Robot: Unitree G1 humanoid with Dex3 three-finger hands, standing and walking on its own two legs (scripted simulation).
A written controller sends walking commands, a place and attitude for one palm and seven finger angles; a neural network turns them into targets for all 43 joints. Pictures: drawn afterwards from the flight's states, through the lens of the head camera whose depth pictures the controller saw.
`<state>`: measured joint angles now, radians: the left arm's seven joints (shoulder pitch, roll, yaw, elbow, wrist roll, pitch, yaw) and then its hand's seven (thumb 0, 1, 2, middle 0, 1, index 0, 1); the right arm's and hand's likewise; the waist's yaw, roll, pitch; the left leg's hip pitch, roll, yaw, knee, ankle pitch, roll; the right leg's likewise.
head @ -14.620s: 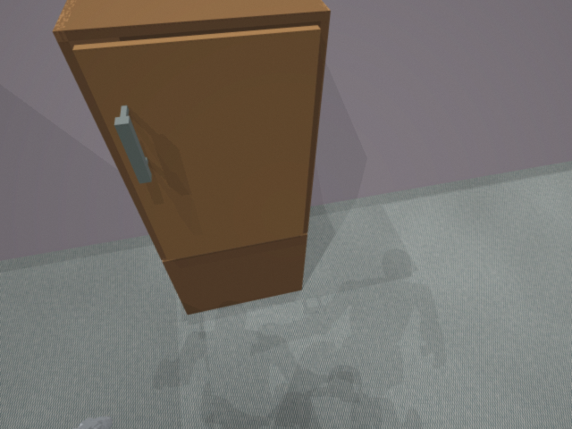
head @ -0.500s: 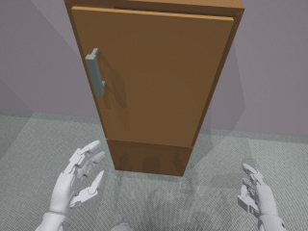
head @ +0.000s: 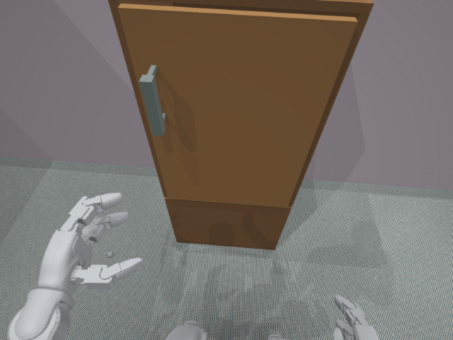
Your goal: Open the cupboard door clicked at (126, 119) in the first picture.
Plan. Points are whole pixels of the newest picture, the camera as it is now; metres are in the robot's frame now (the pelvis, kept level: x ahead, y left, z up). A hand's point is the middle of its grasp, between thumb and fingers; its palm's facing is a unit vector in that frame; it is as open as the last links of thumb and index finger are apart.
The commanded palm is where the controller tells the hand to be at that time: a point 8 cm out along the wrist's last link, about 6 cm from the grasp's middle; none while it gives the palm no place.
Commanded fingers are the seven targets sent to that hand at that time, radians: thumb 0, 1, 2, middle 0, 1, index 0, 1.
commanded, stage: raise the hand with hooked fingers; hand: left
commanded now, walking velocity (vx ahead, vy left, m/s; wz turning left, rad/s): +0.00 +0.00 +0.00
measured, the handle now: (156, 101) +0.55 +0.18 +0.11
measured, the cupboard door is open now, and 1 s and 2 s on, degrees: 0 0 0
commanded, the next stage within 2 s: move the hooked fingers beside the handle in 1.22 s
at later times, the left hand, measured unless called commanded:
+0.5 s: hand (67, 215) +0.28 +0.25 +0.11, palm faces +0.01 -1.00 -0.05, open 13.8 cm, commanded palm +0.25 +0.30 +0.12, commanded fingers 0.00 -0.50 0.30 -0.30 -1.20 -0.30 -1.20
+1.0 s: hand (66, 188) +0.31 +0.26 +0.13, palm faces -0.01 -1.00 -0.03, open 14.0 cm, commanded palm +0.28 +0.31 +0.14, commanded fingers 0.00 -0.50 0.30 -0.30 -1.20 -0.30 -1.20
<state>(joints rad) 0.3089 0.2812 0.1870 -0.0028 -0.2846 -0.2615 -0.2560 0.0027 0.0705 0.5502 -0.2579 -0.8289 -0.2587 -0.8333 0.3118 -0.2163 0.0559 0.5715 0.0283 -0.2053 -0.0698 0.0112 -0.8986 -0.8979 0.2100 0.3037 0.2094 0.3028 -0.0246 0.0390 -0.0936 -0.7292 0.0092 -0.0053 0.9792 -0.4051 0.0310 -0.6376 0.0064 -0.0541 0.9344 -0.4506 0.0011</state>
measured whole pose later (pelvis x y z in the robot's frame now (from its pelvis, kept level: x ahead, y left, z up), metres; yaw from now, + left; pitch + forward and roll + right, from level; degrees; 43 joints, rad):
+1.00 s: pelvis +0.02 -0.01 +0.03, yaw +0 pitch +5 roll -1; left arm -0.07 0.44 0.43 0.40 -0.36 -0.15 -0.52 -0.01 -0.50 0.30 -0.30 -1.20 -0.30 -1.20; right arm 0.29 -0.29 0.04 0.59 0.05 -0.21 -0.10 0.01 -0.90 -0.90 0.21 0.30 0.21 0.30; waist 0.00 0.03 -0.05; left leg -0.50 0.01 0.01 0.75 -0.33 0.02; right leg -0.42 0.01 -0.04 0.71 -0.37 -0.01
